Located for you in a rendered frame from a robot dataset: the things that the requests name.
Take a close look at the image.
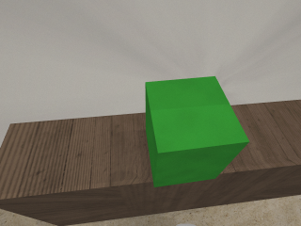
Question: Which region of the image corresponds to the carton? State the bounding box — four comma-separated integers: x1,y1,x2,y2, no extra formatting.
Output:
145,76,249,187

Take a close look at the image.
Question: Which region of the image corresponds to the pedestal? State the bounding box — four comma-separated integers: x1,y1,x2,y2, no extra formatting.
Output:
0,99,301,226

